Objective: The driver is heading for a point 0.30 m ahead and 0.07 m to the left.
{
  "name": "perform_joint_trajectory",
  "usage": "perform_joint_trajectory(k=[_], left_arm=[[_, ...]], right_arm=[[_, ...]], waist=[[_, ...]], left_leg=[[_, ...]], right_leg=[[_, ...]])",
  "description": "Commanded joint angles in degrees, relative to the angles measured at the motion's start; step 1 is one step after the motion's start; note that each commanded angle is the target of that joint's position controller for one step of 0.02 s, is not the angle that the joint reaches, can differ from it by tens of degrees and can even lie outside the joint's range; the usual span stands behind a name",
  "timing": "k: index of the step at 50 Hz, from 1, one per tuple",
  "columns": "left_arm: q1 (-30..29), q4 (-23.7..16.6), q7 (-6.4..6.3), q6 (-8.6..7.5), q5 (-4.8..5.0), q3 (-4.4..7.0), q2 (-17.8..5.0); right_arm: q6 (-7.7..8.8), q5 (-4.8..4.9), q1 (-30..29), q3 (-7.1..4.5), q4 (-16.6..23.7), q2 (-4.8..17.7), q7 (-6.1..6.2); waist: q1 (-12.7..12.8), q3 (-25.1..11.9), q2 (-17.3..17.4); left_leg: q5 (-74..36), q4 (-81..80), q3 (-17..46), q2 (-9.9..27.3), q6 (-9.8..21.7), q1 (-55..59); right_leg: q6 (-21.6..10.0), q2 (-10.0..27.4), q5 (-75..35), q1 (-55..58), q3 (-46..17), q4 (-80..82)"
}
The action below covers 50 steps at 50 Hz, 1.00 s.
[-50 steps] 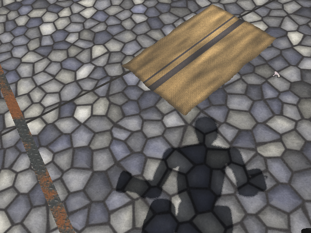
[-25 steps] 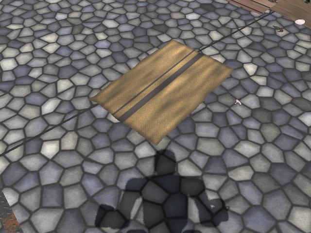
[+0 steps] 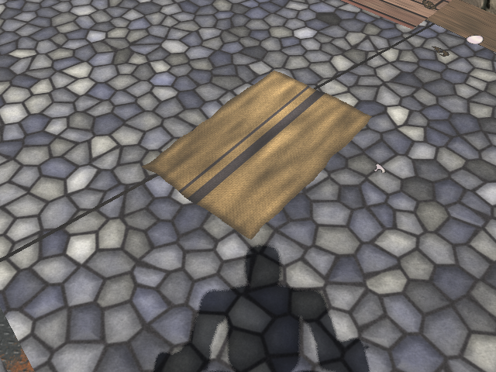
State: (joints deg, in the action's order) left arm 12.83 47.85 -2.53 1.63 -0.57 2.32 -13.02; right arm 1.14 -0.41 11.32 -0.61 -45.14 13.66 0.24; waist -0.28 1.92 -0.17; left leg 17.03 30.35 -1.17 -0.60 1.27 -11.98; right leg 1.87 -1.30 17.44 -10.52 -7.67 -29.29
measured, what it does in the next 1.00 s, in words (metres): walks ahead: right foot, then left foot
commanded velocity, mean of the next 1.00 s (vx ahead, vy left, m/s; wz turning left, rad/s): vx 0.35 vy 0.00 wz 0.08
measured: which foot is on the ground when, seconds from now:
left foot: down 0.00-0.60, up 0.62-0.98, down 1.00-1.00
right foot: down 0.00-0.26, up 0.28-0.58, down 0.60-1.00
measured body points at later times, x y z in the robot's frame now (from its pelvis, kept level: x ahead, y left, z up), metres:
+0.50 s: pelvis +0.04 -0.02 +0.01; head +0.05 -0.03 +0.46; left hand +0.15 +0.25 -0.10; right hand +0.06 -0.30 -0.12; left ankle -0.01 +0.10 -0.73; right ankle +0.07 -0.17 -0.70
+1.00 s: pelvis +0.26 -0.06 -0.01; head +0.29 -0.06 +0.44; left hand +0.17 +0.18 -0.15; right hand +0.50 -0.26 -0.10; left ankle +0.40 +0.04 -0.73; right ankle +0.10 -0.18 -0.73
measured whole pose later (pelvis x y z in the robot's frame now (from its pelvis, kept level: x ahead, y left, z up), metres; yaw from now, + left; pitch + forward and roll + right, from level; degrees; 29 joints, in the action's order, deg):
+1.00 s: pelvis +0.26 -0.06 -0.01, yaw +6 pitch +1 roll -1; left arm 24.1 59.5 -1.5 -3.9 0.5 1.5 -12.5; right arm 3.9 -0.4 2.4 -1.0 -40.6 13.0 -2.8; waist 3.8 2.7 2.2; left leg -3.6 29.3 -1.7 -0.4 4.8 -29.7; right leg 0.0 -0.5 24.8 4.5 7.9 -20.1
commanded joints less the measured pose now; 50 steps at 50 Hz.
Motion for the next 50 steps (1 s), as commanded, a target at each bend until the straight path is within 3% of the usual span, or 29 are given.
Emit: perform_joint_trajectory(k=[1, 12, 13, 14, 15, 16, 17, 19, 21, 23, 26, 28, 29, 30, 31, 32, 33, 34, 35, 36, 39, 41, 42, 44, 46, 48, 49, 50], left_arm=[[0.7, -1.2, -0.41, -0.5, 0.03, 1.59, -6.3], [1.4, 5.4, -0.85, -0.6, 0.23, 1.66, -6.1], [3.0, 6.6, -0.89, -0.56, 0.58, 1.61, -5.5], [2.3, 6.3, -0.73, -0.83, 1.23, 1.78, -5.8], [-1.4, 4.2, -0.32, -1.8, 1.68, 1.79, -6.2], [-7.2, 1.1, 0.26, -3.22, 2.43, 1.71, -6.8], [-9.2, 0.0, 0.79, -4.51, 2.77, 1.95, -7.1], [-5.2, 1.6, 1.98, -6.66, 2.24, 1.92, -6.0], [-4.8, 2.3, 2.56, -7.78, 2.06, 1.93, -5.5], [-5.0, 2.6, 2.83, -8.13, 1.82, 1.3, -3.6], [-4.3, 2.5, 3.2, -8.0, 2.4, 0.86, -3.9], [0.6, 3.7, 3.04, -8.07, 2.69, 1.32, -5.4], [7.1, 5.4, 2.67, -8.2, 3.23, 2.29, -7.3], [16.9, 7.3, 2.08, -8.59, 2.94, 3.95, -12.1], [20.8, 6.3, 2.38, -9.03, 0.99, 4.73, -17.8], [17.0, 5.1, 3.03, -10.03, -0.21, 3.85, -14.7], [13.5, 4.6, 3.33, -10.48, 0.59, 2.77, -11.4], [11.6, 5.0, 3.58, -10.26, 0.83, 1.89, -9.0], [8.4, 4.9, 3.84, -9.72, 0.45, 1.14, -7.3], [5.9, 4.9, 3.88, -9.32, 0.0, 0.49, -5.5], [5.0, 5.6, 2.93, -9.11, -0.61, 0.34, -5.8], [4.2, 5.8, 1.8, -8.65, -0.28, 0.21, -6.7], [5.7, 6.4, 1.34, -8.43, 0.09, 0.15, -7.0], [9.9, 8.0, 0.84, -7.81, 0.71, 0.39, -8.8], [10.0, 8.8, 0.7, -7.04, 1.17, 0.83, -10.0], [8.1, 8.6, 0.56, -6.25, 1.34, 1.34, -10.6], [6.8, 8.3, 0.57, -5.72, 1.38, 1.47, -10.5], [7.9, 8.3, 0.81, -5.3, 1.11, 1.41, -10.2]], right_arm=[[0.87, 0.07, -0.6, -1.42, 2.2, 6.2, 0.25], [0.82, 0.27, 0.9, -1.2, -3.3, 6.6, 0.54], [0.55, 0.53, 2.9, -1.58, -4.4, 7.6, 0.79], [0.22, 1.39, 5.5, -2.65, -5.3, 10.7, 1.05], [0.19, 2.02, 9.0, -3.45, -6.2, 13.2, 1.33], [0.85, 1.82, 10.1, -4.0, -6.4, 14.8, 1.71], [1.99, 1.01, 8.3, -3.69, -5.6, 13.6, 1.83], [3.52, 1.22, 5.0, -3.09, -4.1, 10.5, 1.56], [3.53, 1.95, 5.0, -3.3, -3.5, 10.7, 1.34], [3.31, 2.39, 4.8, -3.72, -3.2, 11.9, 1.24], [3.06, 3.23, 5.0, -4.21, -2.9, 13.3, 0.69], [2.8, 3.42, 4.6, -3.72, -2.2, 11.7, 0.31], [2.82, 2.63, 3.4, -2.7, -1.4, 9.0, 0.05], [3.24, 1.34, 0.6, -1.08, 0.6, 3.8, -0.53], [4.74, 1.82, 0.9, 0.09, 4.4, -0.7, -0.46], [5.42, 4.6, 0.9, -0.69, 5.4, 3.2, -0.33], [5.59, 4.69, 0.6, -1.5, 5.5, 6.6, -0.41], [5.4, 3.55, 2.6, -1.98, 4.4, 7.5, -0.46], [4.95, 2.7, 2.9, -2.41, 3.8, 7.6, -0.56], [4.13, 2.47, 2.7, -2.73, 3.7, 7.4, -0.87], [2.61, 1.51, 2.0, -2.58, 4.0, 5.2, -1.39], [2.69, 1.01, -2.2, -1.62, 5.7, 2.5, -1.61], [2.83, 0.68, -5.4, -1.03, 6.5, 0.9, -1.89], [2.84, 0.51, -9.8, -0.81, 7.8, 0.5, -2.56], [2.73, 0.54, -9.6, -1.29, 8.1, 2.3, -2.96], [2.9, 0.05, -5.4, -2.43, 6.8, 5.6, -3.09], [3.13, -0.16, -0.4, -3.25, 4.8, 7.1, -3.03], [3.27, -0.41, 4.2, -4.08, 2.9, 8.8, -2.62]], waist=[[0.2, -1.8, 0.3], [0.0, -0.8, 0.6], [-0.4, -3.2, 2.2], [-1.8, -1.8, 5.9], [-3.5, 1.3, 10.4], [-5.0, 6.9, 12.5], [-3.9, 9.4, 9.4], [-1.2, 4.9, 5.5], [-1.2, 1.5, 5.5], [-0.7, 0.4, 7.1], [0.3, 1.7, 7.8], [3.4, 1.8, 5.6], [7.0, 0.1, 3.8], [11.9, -3.1, -5.7], [10.6, -7.0, -16.8], [8.9, -6.7, -12.2], [7.1, -2.1, -8.7], [5.0, -1.3, -6.7], [2.8, 1.0, -5.6], [1.1, 3.6, -6.0], [-0.5, 4.0, -5.6], [-0.5, 4.0, -4.4], [0.8, 3.3, -4.4], [2.8, 2.1, -4.6], [1.7, 1.3, -5.9], [-1.3, -1.6, -6.4], [-3.9, -4.4, -5.5], [-5.8, -7.9, -2.9]], left_leg=[[-9.6, -6.2, 4.2, 3.7, 1.1, 0.2], [-9.2, -8.5, 5.2, 3.9, 1.9, 1.3], [4.8, -10.1, 5.6, 3.5, 2.9, 3.1], [23.1, -13.8, 11.4, 6.5, 5.8, 4.2], [37.8, -20.9, 23.4, 14.9, 10.2, 5.1], [40.5, -27.2, 35.1, 22.9, 14.7, 2.6], [34.5, -28.2, 37.5, 24.8, 15.6, 3.0], [22.9, -26.0, 29.6, 21.2, 12.2, 7.5], [14.5, -25.7, 19.5, 16.1, 9.4, 6.8], [10.0, -25.2, 12.6, 12.3, 8.8, 1.6], [12.0, -22.9, 11.4, 13.5, 10.0, -3.6], [13.6, -17.8, 11.4, 13.1, 9.1, -10.6], [10.8, -11.3, 10.5, 11.1, 7.8, -15.8], [5.5, 10.3, 5.0, 4.9, 4.3, -24.8], [11.0, 30.7, 4.5, -0.7, 2.9, -38.7], [8.2, 42.4, 10.8, 1.6, 4.2, -45.2], [3.4, 45.5, 12.2, 3.4, 5.1, -48.7], [-0.4, 45.7, 11.7, 4.8, 4.8, -46.4], [-3.2, 42.7, 11.6, 5.9, 4.0, -42.6], [-5.3, 39.2, 11.0, 6.6, 3.0, -38.4], [-11.3, 32.1, 6.1, 4.0, -0.1, -30.3], [-17.0, 18.7, 1.6, 3.1, -0.7, -24.4], [-20.2, 12.5, -0.6, 2.7, -0.7, -21.3], [-22.3, 6.1, -1.9, 1.7, -0.4, -18.6], [-21.1, 2.6, -0.3, 1.7, 1.4, -17.6], [-18.2, 1.1, 0.1, 0.5, 3.8, -13.8], [-19.8, -1.7, -0.9, -1.0, 5.1, -8.2], [-29.3, -5.0, -1.0, -1.0, 6.3, 0.3]], right_leg=[[-0.7, 2.1, -13.7, 0.4, -1.5, 3.7], [0.2, 2.0, -12.8, 0.5, -0.5, 5.4], [-0.2, -0.5, -2.1, 0.0, 2.5, 3.0], [-0.7, -2.8, 9.5, -6.2, 5.9, -3.4], [-1.1, -2.2, 12.9, -15.0, 8.2, -11.5], [-1.9, 2.3, 13.3, -23.0, 5.7, -21.3], [-2.6, 5.3, 11.5, -28.7, 3.3, -27.4], [-4.0, 8.2, 5.2, -30.6, 3.1, -27.9], [-3.1, 7.3, 1.5, -24.4, 6.6, -19.6], [-1.6, 5.1, -2.0, -14.8, 9.5, -10.3], [-0.9, 3.8, -5.3, -7.5, 12.1, -2.7], [-1.7, 2.5, -6.0, 1.9, 13.0, -0.1], [-2.5, 2.6, -5.0, 10.6, 11.9, 1.2], [-4.9, 11.0, 3.7, 21.5, -0.3, 6.7], [-10.4, 23.7, 22.6, 28.5, -24.9, 14.0], [-13.7, 27.6, 36.2, 24.6, -35.3, 18.2], [-12.7, 26.3, 30.7, 21.8, -29.8, 18.5], [-11.7, 23.4, 21.3, 19.1, -21.7, 18.6], [-10.9, 20.5, 10.4, 13.9, -14.1, 19.5], [-9.5, 17.6, -1.3, 8.7, -6.5, 20.1], [-8.6, 12.9, -32.2, 1.9, 7.6, 19.4], [-8.2, 10.3, -39.2, -1.0, 12.7, 19.4], [-8.0, 9.7, -41.0, -0.7, 13.8, 19.3], [-8.5, 11.6, -42.4, 3.8, 13.1, 18.3], [-8.6, 14.0, -44.2, 8.6, 12.0, 15.5], [-7.7, 15.2, -49.9, 12.6, 10.9, 9.6], [-6.8, 14.0, -52.3, 13.7, 11.4, 3.5], [-5.0, 10.7, -49.2, 12.1, 12.6, -5.4]])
